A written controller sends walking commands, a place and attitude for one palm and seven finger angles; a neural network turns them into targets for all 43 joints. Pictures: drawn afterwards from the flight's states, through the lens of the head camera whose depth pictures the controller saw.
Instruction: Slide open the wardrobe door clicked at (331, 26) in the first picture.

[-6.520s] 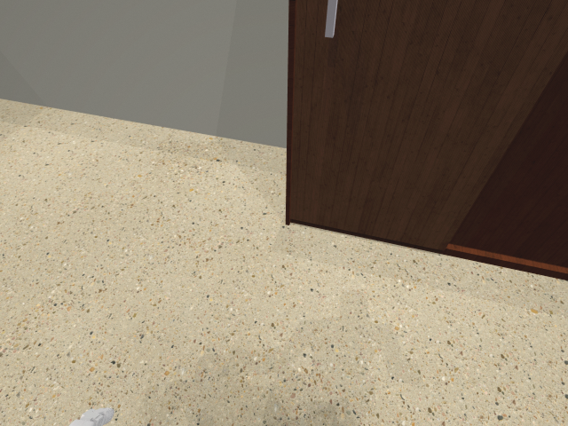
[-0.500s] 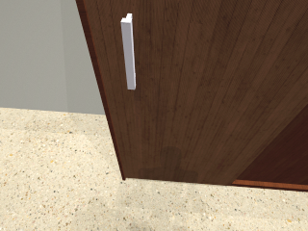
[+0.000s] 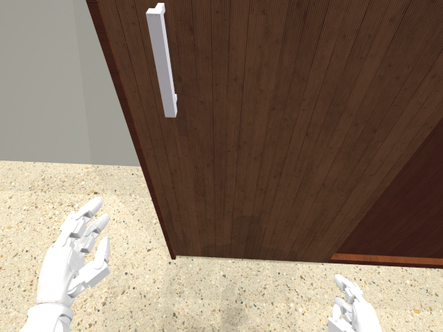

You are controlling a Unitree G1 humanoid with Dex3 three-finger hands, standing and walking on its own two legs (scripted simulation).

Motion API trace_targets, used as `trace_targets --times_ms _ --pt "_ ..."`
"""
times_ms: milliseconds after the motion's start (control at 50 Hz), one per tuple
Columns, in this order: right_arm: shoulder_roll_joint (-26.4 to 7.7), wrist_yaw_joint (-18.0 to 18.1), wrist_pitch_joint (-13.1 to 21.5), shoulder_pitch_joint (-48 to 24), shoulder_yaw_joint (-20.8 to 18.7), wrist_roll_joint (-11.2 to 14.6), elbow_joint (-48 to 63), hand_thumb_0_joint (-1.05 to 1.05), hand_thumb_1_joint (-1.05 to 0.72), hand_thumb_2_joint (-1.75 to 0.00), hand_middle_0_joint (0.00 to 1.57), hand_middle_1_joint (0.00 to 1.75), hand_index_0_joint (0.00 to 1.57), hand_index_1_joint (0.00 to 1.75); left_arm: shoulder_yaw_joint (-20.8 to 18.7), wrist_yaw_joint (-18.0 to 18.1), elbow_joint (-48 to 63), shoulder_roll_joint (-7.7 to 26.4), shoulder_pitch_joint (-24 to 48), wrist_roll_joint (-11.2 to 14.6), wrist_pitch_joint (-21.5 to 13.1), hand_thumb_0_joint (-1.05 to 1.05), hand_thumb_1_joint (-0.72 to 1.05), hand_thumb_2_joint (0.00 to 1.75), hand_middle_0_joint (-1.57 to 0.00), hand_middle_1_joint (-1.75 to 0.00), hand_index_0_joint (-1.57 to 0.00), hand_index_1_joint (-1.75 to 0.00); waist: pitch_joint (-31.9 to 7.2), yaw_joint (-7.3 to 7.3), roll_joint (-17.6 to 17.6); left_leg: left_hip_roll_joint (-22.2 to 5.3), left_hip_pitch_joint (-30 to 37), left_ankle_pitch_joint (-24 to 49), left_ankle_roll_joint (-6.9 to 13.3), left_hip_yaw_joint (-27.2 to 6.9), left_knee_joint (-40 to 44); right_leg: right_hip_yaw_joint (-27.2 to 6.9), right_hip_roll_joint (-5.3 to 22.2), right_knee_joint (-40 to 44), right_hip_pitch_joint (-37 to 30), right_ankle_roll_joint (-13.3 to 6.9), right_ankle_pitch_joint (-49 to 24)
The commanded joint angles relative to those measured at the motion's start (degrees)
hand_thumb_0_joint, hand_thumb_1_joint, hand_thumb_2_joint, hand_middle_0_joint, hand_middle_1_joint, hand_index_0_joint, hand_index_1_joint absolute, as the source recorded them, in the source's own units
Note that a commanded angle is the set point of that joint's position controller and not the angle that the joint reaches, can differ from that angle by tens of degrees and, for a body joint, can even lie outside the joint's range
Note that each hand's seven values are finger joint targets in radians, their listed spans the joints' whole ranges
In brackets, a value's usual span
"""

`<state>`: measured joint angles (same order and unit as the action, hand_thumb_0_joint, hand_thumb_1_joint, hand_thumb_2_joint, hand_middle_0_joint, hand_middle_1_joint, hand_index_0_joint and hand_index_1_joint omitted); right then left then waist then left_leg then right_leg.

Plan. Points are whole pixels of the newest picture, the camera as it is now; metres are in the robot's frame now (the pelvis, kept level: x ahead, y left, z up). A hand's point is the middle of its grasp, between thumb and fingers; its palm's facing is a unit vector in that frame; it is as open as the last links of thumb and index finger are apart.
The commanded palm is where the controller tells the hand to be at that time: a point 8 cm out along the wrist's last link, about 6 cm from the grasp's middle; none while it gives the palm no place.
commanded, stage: raise the hand with hooked fingers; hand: left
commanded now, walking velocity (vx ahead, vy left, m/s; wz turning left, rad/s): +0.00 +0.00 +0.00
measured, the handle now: (166, 64) +0.52 +0.12 +0.23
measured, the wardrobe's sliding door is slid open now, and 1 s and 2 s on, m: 0.00 0.00 0.00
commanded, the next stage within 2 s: move the hooked fingers beside the handle in 1.84 s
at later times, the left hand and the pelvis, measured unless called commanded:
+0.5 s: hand (60, 255) +0.22 +0.25 +0.09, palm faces +0.00 -1.00 -0.08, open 10.6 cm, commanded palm +0.18 +0.30 +0.10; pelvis +0.00 +0.00 +0.00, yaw +0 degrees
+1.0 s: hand (4, 205) +0.24 +0.29 +0.18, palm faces +0.05 -0.99 -0.11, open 13.4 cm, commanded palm +0.21 +0.33 +0.20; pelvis +0.00 +0.02 +0.02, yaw +2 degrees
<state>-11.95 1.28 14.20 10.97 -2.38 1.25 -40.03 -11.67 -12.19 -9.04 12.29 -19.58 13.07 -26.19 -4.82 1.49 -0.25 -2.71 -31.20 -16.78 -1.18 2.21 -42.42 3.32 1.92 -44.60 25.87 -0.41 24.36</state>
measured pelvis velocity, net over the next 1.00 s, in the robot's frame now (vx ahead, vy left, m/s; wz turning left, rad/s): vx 0.00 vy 0.02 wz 0.03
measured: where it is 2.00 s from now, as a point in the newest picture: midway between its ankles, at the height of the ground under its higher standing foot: outside the picture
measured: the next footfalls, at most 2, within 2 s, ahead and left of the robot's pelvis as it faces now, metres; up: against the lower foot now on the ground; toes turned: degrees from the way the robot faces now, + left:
none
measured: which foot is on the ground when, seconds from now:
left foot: down 0.00-1.00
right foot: down 0.00-1.00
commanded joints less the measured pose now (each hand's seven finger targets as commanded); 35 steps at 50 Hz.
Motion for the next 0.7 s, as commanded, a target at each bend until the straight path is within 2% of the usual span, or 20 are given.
trace_targets --times_ms 0,40,60,80,120,140,160,180,220,260,300,360,400,420,440,460,540,580,620,680 --pt "-9.4 0.2 2.5 -6.4 -3.8 1.4 15.4 0.0 -0.9 -0.9 0.2 0.3 0.2 0.3 -12.0 -13.4 2.6 12.5 -14.7 6.2 -5.6 0.0 0.57 0.76 -0.22 -0.51 -0.22 -0.51 -7.5 -6.14 2.2 3.7 -1.4 4.1 1.1 1.1 -3.6 -3.7 -0.1 3.3 2.1 -0.3 -8.9" --pt "-8.6 1.4 2.3 -5.5 -3.1 1.9 18.0 0.0 -0.9 -0.9 0.2 0.3 0.2 0.3 -13.4 -13.6 10.3 12.5 -10.3 9.6 -3.1 0.0 0.53 0.74 -0.23 -0.54 -0.23 -0.54 -10.2 -5.35 1.3 3.7 -0.3 3.1 1.6 0.9 -4.4 -5.2 -0.2 4.5 2.1 0.8 -6.2" --pt "-8.6 2.0 2.2 -3.7 -2.9 1.5 17.4 0.0 -0.9 -0.9 0.2 0.3 0.2 0.3 -14.5 -12.7 13.3 13.8 -6.3 10.5 -2.8 0.0 0.5 0.73 -0.23 -0.55 -0.23 -0.55 -9.9 -4.5 1.2 3.4 -0.4 2.5 1.7 -0.1 -5.2 -6.3 -0.2 4.9 2.8 1.2 -5.6" --pt "-8.5 2.4 2.4 -3.1 -2.7 1.4 17.6 0.0 -0.9 -0.9 0.2 0.3 0.2 0.3 -13.6 -12.0 18.7 13.4 -2.5 10.7 -3.2 0.0 0.48 0.72 -0.23 -0.57 -0.23 -0.57 -10.0 -3.34 -0.9 3.0 0.9 2.4 2.0 -0.4 -5.5 -6.9 -0.1 5.5 3.9 1.4 -5.4" --pt "-8.2 3.5 3.2 -1.3 -2.0 1.1 16.0 0.0 -0.9 -0.9 0.2 0.3 0.2 0.3 -11.1 -10.5 24.7 13.0 4.0 9.8 -4.9 0.0 0.43 0.7 -0.23 -0.6 -0.23 -0.6 -8.9 -0.55 -2.7 2.4 3.3 2.9 2.6 -1.4 -6.0 -6.7 -0.5 5.9 5.8 1.4 -7.0" --pt "-8.5 4.0 3.6 -0.7 -1.8 1.0 15.1 0.0 -0.9 -0.9 0.2 0.3 0.2 0.3 -9.9 -10.3 25.2 13.1 5.5 8.8 -5.4 0.0 0.41 0.69 -0.24 -0.62 -0.24 -0.62 -7.8 0.29 -3.7 2.1 4.0 3.2 2.8 -1.7 -5.8 -6.0 -1.1 5.6 6.9 1.0 -7.3" --pt "-8.9 4.3 4.0 0.0 -1.3 0.9 14.3 0.0 -0.9 -0.9 0.2 0.3 0.2 0.3 -7.4 -10.6 26.3 12.7 9.3 8.4 -5.7 0.0 0.39 0.68 -0.24 -0.63 -0.24 -0.63 -6.1 1.6 -3.2 1.9 4.3 3.4 3.1 -2.5 -6.0 -5.9 -1.4 5.5 7.4 0.8 -8.3" --pt "-9.1 4.7 4.5 0.2 -1.4 1.1 13.4 0.0 -0.9 -0.9 0.2 0.3 0.2 0.3 -7.2 -11.3 24.5 13.0 9.3 8.1 -5.2 0.0 0.36 0.67 -0.24 -0.64 -0.24 -0.64 -5.7 1.93 -3.7 1.7 4.9 3.2 3.2 -2.5 -5.8 -6.0 -1.4 6.2 7.9 0.9 -8.4" --pt "-9.8 5.2 5.3 0.0 -1.0 1.4 12.4 0.0 -0.9 -0.9 0.2 0.3 0.2 0.3 -7.1 -13.1 21.2 14.3 8.4 7.7 -3.0 0.0 0.32 0.65 -0.24 -0.68 -0.24 -0.68 -5.1 1.54 -3.9 1.8 5.0 2.6 3.3 -2.9 -4.4 -5.5 -1.4 7.2 7.0 0.8 -7.5" --pt "-10.2 5.7 5.6 -0.8 -0.5 1.8 12.0 0.0 -0.9 -0.9 0.2 0.3 0.2 0.3 -9.9 -14.8 16.8 17.4 7.6 8.4 1.1 0.0 0.27 0.63 -0.25 -0.7 -0.25 -0.7 -3.8 -0.11 -4.6 1.8 5.0 2.5 3.3 -3.3 -2.9 -6.3 -1.2 9.1 4.5 0.6 -6.3" --pt "-9.9 5.9 5.6 -1.5 -0.4 2.0 12.7 0.0 -0.9 -0.9 0.2 0.3 0.2 0.3 -13.4 -15.5 16.3 20.2 6.6 9.1 4.8 0.0 0.22 0.61 -0.25 -0.74 -0.25 -0.74 -6.3 -1.45 -3.5 1.8 6.4 4.1 3.3 -3.1 -1.3 -6.3 -0.6 10.3 1.3 1.1 -8.1" --pt "-9.2 5.5 5.9 -3.0 0.3 1.9 13.6 0.0 -0.9 -0.9 0.2 0.3 0.2 0.3 -17.0 -14.5 15.4 20.7 4.4 11.2 8.9 0.0 0.15 0.58 -0.25 -0.78 -0.25 -0.78 -7.2 -3.8 -2.4 1.9 8.0 6.4 3.0 -3.6 1.4 -4.6 -1.0 11.0 -3.1 1.0 -10.7" --pt "-8.7 5.0 6.1 -2.9 0.5 2.0 14.1 0.0 -0.9 -0.9 0.2 0.3 0.2 0.3 -17.6 -13.7 16.9 19.5 3.1 12.2 10.0 0.0 0.11 0.56 -0.26 -0.81 -0.26 -0.81 -8.2 -4.04 -2.1 2.0 9.6 8.0 2.8 -3.1 2.7 -3.5 -1.2 11.2 -4.0 1.4 -14.2" --pt "-8.7 4.9 6.3 -2.8 0.6 2.1 14.3 0.0 -0.9 -0.9 0.2 0.3 0.2 0.3 -17.3 -13.3 17.2 18.8 3.3 12.5 10.4 0.0 0.08 0.55 -0.26 -0.82 -0.26 -0.82 -7.4 -3.89 -0.7 2.1 9.7 8.0 2.7 -3.1 3.3 -3.0 -1.4 11.5 -3.9 1.6 -14.6" --pt "-8.8 4.6 6.5 -2.6 0.6 2.1 14.3 0.0 -0.9 -0.9 0.2 0.3 0.2 0.3 -17.2 -13.0 17.5 18.7 3.5 12.5 10.6 0.0 0.06 0.54 -0.26 -0.84 -0.26 -0.84 -7.0 -3.86 -1.3 2.1 10.1 7.8 2.7 -3.0 4.0 -2.5 -1.6 11.7 -3.7 1.6 -14.3" --pt "-9.0 4.4 6.7 -2.5 0.7 2.0 14.3 0.0 -0.9 -0.9 0.2 0.3 0.2 0.3 -17.4 -12.9 17.0 19.0 3.3 12.4 11.2 0.0 0.04 0.53 -0.26 -0.86 -0.26 -0.86 -6.2 -4.34 0.5 2.1 10.2 8.5 2.7 -3.2 4.4 -2.3 -1.8 11.8 -4.9 1.3 -15.0" --pt "-9.6 4.2 7.8 -1.7 0.9 2.4 14.5 0.0 -0.9 -0.9 0.2 0.3 0.2 0.3 -15.1 -12.6 20.5 18.6 6.7 11.2 12.8 0.0 -0.06 0.49 -0.27 -0.92 -0.27 -0.92 -6.2 -3.46 -3.1 2.0 13.9 7.6 2.9 -2.9 7.3 0.1 -2.6 12.4 -3.4 0.9 -13.7" --pt "-9.9 4.4 8.2 -1.5 1.0 2.4 14.4 0.0 -0.9 -0.9 0.2 0.3 0.2 0.3 -15.3 -12.1 22.7 19.6 9.0 11.0 13.7 0.0 -0.1 0.47 -0.27 -0.94 -0.27 -0.94 -6.7 -3.44 -2.3 2.0 15.6 8.1 3.0 -3.1 8.3 0.4 -2.7 13.0 -4.3 0.8 -14.1" --pt "-9.8 4.7 8.4 -1.5 1.3 2.5 14.0 0.0 -0.9 -0.9 0.2 0.3 0.2 0.3 -15.4 -11.6 24.5 20.0 11.0 10.4 14.5 0.0 -0.15 0.45 -0.27 -0.98 -0.27 -0.98 -6.6 -3.39 -4.3 1.8 17.4 7.5 2.8 -3.4 9.6 1.1 -2.9 13.5 -4.4 0.5 -12.8" --pt "-9.9 5.2 8.3 -1.8 1.9 2.5 13.4 0.0 -0.9 -0.9 0.2 0.3 0.2 0.3 -17.0 -10.7 25.0 21.9 15.1 10.2 16.3 0.0 -0.22 0.42 -0.28 -1.02 -0.28 -1.02 -5.1 -3.52 -5.2 1.7 18.5 6.4 2.6 -4.0 11.6 1.6 -3.0 14.8 -5.6 0.2 -11.5"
